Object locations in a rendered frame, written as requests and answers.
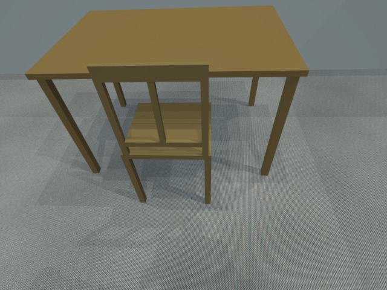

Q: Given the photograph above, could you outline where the chair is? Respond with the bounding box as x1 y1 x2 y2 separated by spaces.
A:
87 61 212 204

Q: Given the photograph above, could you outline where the table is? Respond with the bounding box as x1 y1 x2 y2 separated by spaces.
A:
25 5 309 176

